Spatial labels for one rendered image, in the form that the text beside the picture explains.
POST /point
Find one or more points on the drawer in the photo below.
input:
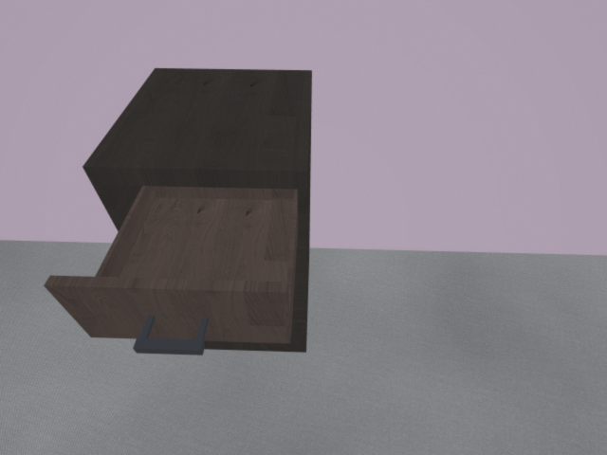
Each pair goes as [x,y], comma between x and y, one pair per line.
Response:
[183,253]

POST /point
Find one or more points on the handle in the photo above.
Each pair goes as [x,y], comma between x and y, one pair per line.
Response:
[146,345]

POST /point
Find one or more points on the cabinet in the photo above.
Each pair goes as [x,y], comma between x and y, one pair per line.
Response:
[215,128]

